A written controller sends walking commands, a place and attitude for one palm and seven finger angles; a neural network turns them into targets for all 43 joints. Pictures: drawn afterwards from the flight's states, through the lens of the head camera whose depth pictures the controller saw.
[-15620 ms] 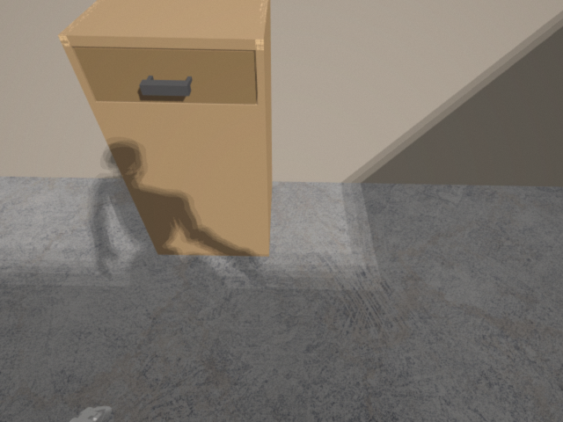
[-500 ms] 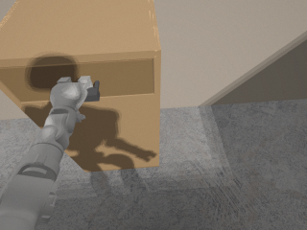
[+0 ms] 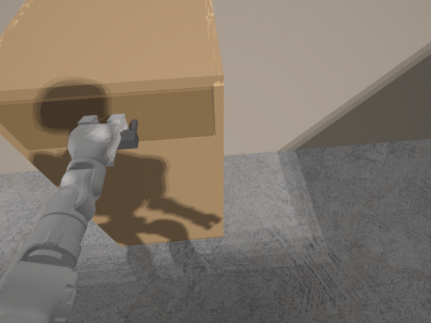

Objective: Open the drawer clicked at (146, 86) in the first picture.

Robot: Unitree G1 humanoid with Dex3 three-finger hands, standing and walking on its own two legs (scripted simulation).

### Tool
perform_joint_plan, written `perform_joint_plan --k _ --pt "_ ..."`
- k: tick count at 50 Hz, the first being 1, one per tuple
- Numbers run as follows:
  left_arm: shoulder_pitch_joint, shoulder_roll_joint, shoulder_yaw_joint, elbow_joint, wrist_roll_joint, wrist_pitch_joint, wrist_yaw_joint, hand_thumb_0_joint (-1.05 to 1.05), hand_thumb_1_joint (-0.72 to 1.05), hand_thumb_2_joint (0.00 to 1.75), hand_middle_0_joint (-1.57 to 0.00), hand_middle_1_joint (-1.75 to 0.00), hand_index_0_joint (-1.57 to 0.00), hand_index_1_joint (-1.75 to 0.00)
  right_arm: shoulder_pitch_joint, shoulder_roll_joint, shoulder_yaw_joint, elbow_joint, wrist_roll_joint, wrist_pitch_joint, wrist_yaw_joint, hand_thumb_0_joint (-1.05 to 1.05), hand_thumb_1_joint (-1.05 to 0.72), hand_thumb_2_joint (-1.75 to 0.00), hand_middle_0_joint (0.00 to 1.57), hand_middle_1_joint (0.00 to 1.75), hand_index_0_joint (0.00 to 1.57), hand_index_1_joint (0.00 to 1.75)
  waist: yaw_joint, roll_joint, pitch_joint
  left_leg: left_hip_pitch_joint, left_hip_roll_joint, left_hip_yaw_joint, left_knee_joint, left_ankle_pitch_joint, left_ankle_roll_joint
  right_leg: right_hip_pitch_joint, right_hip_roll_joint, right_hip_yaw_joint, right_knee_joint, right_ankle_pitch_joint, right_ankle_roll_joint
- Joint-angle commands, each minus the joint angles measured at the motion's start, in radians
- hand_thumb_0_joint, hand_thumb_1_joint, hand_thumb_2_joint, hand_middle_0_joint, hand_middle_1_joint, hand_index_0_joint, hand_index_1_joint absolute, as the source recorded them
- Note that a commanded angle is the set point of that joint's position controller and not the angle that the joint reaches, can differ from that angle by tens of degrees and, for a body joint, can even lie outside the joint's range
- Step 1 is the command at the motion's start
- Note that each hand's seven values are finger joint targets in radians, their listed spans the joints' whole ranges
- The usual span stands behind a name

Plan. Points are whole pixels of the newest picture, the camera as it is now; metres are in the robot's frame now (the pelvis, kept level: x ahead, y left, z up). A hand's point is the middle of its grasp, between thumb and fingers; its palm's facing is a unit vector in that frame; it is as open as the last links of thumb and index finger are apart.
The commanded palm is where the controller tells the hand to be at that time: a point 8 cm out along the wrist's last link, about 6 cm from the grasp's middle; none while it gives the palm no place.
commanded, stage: pull the drawer open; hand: left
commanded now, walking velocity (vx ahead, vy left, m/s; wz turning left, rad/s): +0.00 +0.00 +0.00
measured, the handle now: (109, 133) +0.48 +0.23 +0.06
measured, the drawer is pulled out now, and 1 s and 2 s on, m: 0.00 0.05 0.15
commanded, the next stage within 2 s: none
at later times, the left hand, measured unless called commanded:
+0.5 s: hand (103, 175) +0.39 +0.23 +0.04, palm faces -0.02 -0.03 -1.00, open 5.9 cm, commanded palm +0.37 +0.24 +0.10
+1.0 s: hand (103, 175) +0.39 +0.23 +0.04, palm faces -0.02 -0.01 -1.00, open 6.0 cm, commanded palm +0.35 +0.24 +0.10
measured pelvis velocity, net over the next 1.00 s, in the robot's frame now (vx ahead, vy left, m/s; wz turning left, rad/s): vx -0.02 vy -0.01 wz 0.02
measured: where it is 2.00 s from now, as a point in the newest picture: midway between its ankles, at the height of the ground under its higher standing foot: outside the picture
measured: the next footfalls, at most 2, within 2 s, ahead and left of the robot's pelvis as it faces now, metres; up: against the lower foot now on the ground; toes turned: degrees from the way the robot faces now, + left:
none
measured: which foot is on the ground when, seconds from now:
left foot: down 0.00-1.00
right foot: down 0.00-1.00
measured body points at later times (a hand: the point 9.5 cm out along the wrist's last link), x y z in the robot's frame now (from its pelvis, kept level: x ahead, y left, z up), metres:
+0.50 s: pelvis +0.00 +0.00 +0.00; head +0.05 -0.02 +0.45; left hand +0.38 +0.23 +0.09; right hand +0.15 -0.25 -0.12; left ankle -0.06 +0.08 -0.72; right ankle -0.01 -0.11 -0.72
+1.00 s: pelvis -0.02 -0.01 +0.00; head +0.04 -0.04 +0.45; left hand +0.38 +0.23 +0.09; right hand +0.06 -0.28 -0.14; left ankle -0.06 +0.08 -0.72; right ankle -0.01 -0.11 -0.72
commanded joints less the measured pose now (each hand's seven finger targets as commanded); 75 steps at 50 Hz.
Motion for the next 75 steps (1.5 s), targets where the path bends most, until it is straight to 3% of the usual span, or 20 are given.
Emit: perform_joint_plan --k 1,14,15,16,18,20,23,27,29,34,47,52,55,61,64,67,69,71,72,75 --pt "-0.248 0.222 0.086 -0.282 -0.031 0.018 0.036 0.00 0.90 0.90 -0.40 -1.35 -0.40 -1.35 0.024 -0.134 -0.049 -0.104 0.002 -0.027 0.007 0.00 -0.90 -0.90 0.20 0.30 0.20 0.30 0.047 -0.011 -0.407 0.181 0.043 -0.025 -0.014 0.739 -0.036 0.329 -0.015 -0.020 0.002 0.487 -0.020" --pt "-0.010 0.190 0.089 -0.511 -0.049 0.074 0.015 0.00 0.90 0.90 -0.40 -1.35 -0.40 -1.35 -0.072 -0.126 -0.037 -0.134 0.008 -0.030 0.005 0.00 -0.90 -0.90 0.20 0.30 0.20 0.30 0.075 -0.025 -0.349 0.206 0.036 -0.023 -0.046 0.716 -0.042 0.387 -0.022 -0.016 -0.018 0.498 -0.021" --pt "-0.164 0.217 0.083 -0.483 -0.039 0.073 0.020 0.00 0.90 0.90 -0.40 -1.35 -0.40 -1.35 -0.063 -0.132 -0.032 -0.111 0.012 -0.028 -0.003 0.00 -0.90 -0.90 0.20 0.30 0.20 0.30 0.031 -0.043 -0.295 0.199 0.037 -0.029 -0.043 0.663 -0.042 0.334 -0.020 -0.023 -0.021 0.466 -0.019" --pt "-0.240 0.211 0.068 -0.453 -0.029 0.073 0.025 0.00 0.90 0.90 -0.40 -1.35 -0.40 -1.35 -0.055 -0.129 -0.032 -0.101 0.009 -0.030 -0.009 0.00 -0.90 -0.90 0.20 0.30 0.20 0.30 0.022 -0.030 -0.277 0.195 0.035 -0.027 -0.045 0.627 -0.041 0.307 -0.019 -0.028 -0.023 0.431 -0.019" --pt "-0.225 0.248 0.105 -0.412 -0.010 0.072 0.031 0.00 0.90 0.90 -0.40 -1.35 -0.40 -1.35 -0.055 -0.124 -0.032 -0.093 0.004 -0.033 -0.020 0.00 -0.90 -0.90 0.20 0.30 0.20 0.30 0.042 -0.039 -0.315 0.198 0.028 -0.020 -0.043 0.626 -0.039 0.333 -0.018 -0.024 -0.021 0.435 -0.024" --pt "-0.266 0.233 0.079 -0.416 -0.008 0.067 0.030 0.00 0.90 0.90 -0.40 -1.35 -0.40 -1.35 -0.061 -0.119 -0.029 -0.095 0.002 -0.035 -0.022 0.00 -0.90 -0.90 0.20 0.30 0.20 0.30 0.044 0.014 -0.337 0.215 0.024 -0.020 -0.039 0.640 -0.046 0.331 -0.023 -0.021 -0.018 0.441 -0.026" --pt "-0.273 0.249 0.099 -0.365 -0.009 0.054 0.030 0.00 0.90 0.90 -0.40 -1.35 -0.40 -1.35 -0.063 -0.116 -0.027 -0.089 0.001 -0.034 -0.028 0.00 -0.90 -0.90 0.20 0.30 0.20 0.30 0.047 -0.031 -0.339 0.192 0.021 -0.016 -0.038 0.619 -0.040 0.347 -0.022 -0.020 -0.016 0.447 -0.025" --pt "-0.309 0.200 0.053 -0.342 -0.010 0.032 0.025 0.00 0.90 0.90 -0.40 -1.35 -0.40 -1.35 -0.069 -0.111 -0.026 -0.099 0.002 -0.038 -0.029 0.00 -0.90 -0.90 0.20 0.30 0.20 0.30 0.038 -0.023 -0.314 0.179 0.017 -0.014 -0.042 0.559 -0.035 0.324 -0.024 -0.023 -0.021 0.410 -0.025" --pt "-0.309 0.256 0.098 -0.313 -0.004 0.024 0.028 0.00 0.90 0.90 -0.40 -1.35 -0.40 -1.35 -0.065 -0.116 -0.026 -0.098 0.000 -0.038 -0.034 0.00 -0.90 -0.90 0.20 0.30 0.20 0.30 0.045 -0.037 -0.331 0.156 0.012 -0.011 -0.043 0.520 -0.031 0.347 -0.024 -0.015 -0.022 0.401 -0.026" --pt "-0.322 0.276 0.112 -0.267 -0.001 0.004 0.036 0.00 0.90 0.90 -0.40 -1.35 -0.40 -1.35 -0.056 -0.117 -0.025 -0.095 0.001 -0.042 -0.039 0.00 -0.90 -0.90 0.20 0.30 0.20 0.30 0.043 -0.045 -0.327 0.108 0.006 -0.005 -0.047 0.454 -0.023 0.360 -0.027 -0.005 -0.023 0.385 -0.024" --pt "-0.387 0.266 0.092 -0.214 -0.001 -0.019 0.062 0.00 0.90 0.90 -0.40 -1.35 -0.40 -1.35 -0.019 -0.124 -0.034 -0.080 0.009 -0.059 -0.039 0.00 -0.90 -0.90 0.20 0.30 0.20 0.30 0.025 -0.042 -0.325 0.076 0.005 -0.002 -0.056 0.353 -0.013 0.335 -0.027 0.002 -0.036 0.294 -0.022" --pt "-0.177 0.238 0.107 -0.238 -0.031 -0.015 0.048 0.00 0.90 0.90 -0.40 -1.35 -0.40 -1.35 -0.045 -0.123 -0.035 -0.111 0.018 -0.063 -0.028 0.00 -0.90 -0.90 0.20 0.30 0.20 0.30 0.065 -0.055 -0.299 0.052 0.007 0.006 -0.074 0.349 -0.012 0.378 -0.026 0.004 -0.042 0.304 -0.024" --pt "-0.052 0.249 0.137 -0.355 -0.045 -0.013 0.041 0.00 0.90 0.90 -0.40 -1.35 -0.40 -1.35 -0.069 -0.122 -0.036 -0.142 0.020 -0.066 -0.020 0.00 -0.90 -0.90 0.20 0.30 0.20 0.30 0.095 -0.037 -0.337 0.068 0.010 0.004 -0.078 0.413 -0.015 0.429 -0.027 0.010 -0.028 0.366 -0.027" --pt "0.216 0.151 0.097 -0.636 -0.076 0.042 0.034 0.00 0.90 0.90 -0.40 -1.35 -0.40 -1.35 -0.134 -0.116 -0.036 -0.179 0.023 -0.075 0.004 0.00 -0.90 -0.90 0.20 0.30 0.20 0.30 0.105 -0.032 -0.303 0.160 0.031 -0.010 -0.083 0.548 -0.027 0.404 -0.023 -0.005 -0.031 0.411 -0.022" --pt "0.317 0.165 0.121 -0.717 -0.075 0.087 0.036 0.00 0.90 0.90 -0.40 -1.35 -0.40 -1.35 -0.167 -0.119 -0.028 -0.179 0.020 -0.076 0.005 0.00 -0.90 -0.90 0.20 0.30 0.20 0.30 0.109 -0.055 -0.269 0.183 0.038 -0.015 -0.085 0.593 -0.034 0.405 -0.024 -0.006 -0.036 0.430 -0.022" --pt "0.403 0.110 0.077 -0.842 -0.069 0.122 0.035 0.00 0.90 0.90 -0.40 -1.35 -0.40 -1.35 -0.202 -0.106 -0.020 -0.192 0.014 -0.080 0.010 0.00 -0.90 -0.90 0.20 0.30 0.20 0.30 0.116 -0.012 -0.253 0.241 0.046 -0.025 -0.087 0.642 -0.050 0.380 -0.025 -0.018 -0.035 0.413 -0.023" --pt "0.455 0.124 0.094 -0.906 -0.068 0.137 0.033 0.00 0.90 0.90 -0.40 -1.35 -0.40 -1.35 -0.223 -0.106 -0.014 -0.197 0.008 -0.080 0.008 0.00 -0.90 -0.90 0.20 0.30 0.20 0.30 0.126 -0.008 -0.261 0.268 0.048 -0.028 -0.085 0.679 -0.056 0.393 -0.026 -0.016 -0.035 0.425 -0.025" --pt "0.500 0.099 0.076 -0.931 -0.063 0.151 0.031 0.00 0.90 0.90 -0.40 -1.35 -0.40 -1.35 -0.240 -0.095 -0.005 -0.197 0.005 -0.079 0.009 0.00 -0.90 -0.90 0.20 0.30 0.20 0.30 0.124 -0.034 -0.221 0.261 0.043 -0.028 -0.087 0.648 -0.058 0.387 -0.025 -0.019 -0.037 0.418 -0.023" --pt "0.306 0.120 0.058 -0.897 -0.048 0.155 0.036 0.00 0.90 0.90 -0.40 -1.35 -0.40 -1.35 -0.241 -0.103 0.003 -0.168 0.008 -0.072 -0.002 0.00 -0.90 -0.90 0.20 0.30 0.20 0.30 0.073 -0.059 -0.167 0.250 0.040 -0.030 -0.084 0.580 -0.057 0.333 -0.022 -0.021 -0.046 0.382 -0.021" --pt "0.307 0.125 0.061 -0.864 -0.023 0.161 0.041 0.00 0.90 0.90 -0.40 -1.35 -0.40 -1.35 -0.255 -0.083 0.008 -0.167 0.002 -0.073 -0.017 0.00 -0.90 -0.90 0.20 0.30 0.20 0.30 0.107 -0.022 -0.180 0.257 0.024 -0.025 -0.094 0.517 -0.055 0.351 -0.021 -0.020 -0.053 0.334 -0.030"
